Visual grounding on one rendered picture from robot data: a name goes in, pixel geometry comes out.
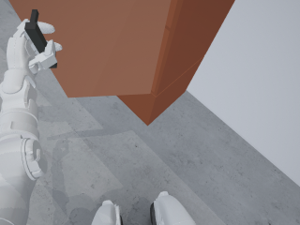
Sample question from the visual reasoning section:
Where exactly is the robot left forearm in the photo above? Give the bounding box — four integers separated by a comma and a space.
0, 68, 39, 144

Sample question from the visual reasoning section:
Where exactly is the handle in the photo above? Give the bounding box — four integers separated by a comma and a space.
24, 9, 57, 68

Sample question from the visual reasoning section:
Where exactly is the right robot thigh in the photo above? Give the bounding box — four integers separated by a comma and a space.
154, 195, 196, 225

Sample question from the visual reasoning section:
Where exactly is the right robot shin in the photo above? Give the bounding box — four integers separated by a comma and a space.
155, 191, 169, 225

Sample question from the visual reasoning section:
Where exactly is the left robot upper arm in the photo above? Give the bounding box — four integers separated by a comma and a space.
0, 138, 48, 225

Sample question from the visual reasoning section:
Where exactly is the cupboard door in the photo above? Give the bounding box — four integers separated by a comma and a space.
8, 0, 172, 98

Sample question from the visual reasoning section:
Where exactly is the robot left hand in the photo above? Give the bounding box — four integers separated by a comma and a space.
7, 19, 63, 79

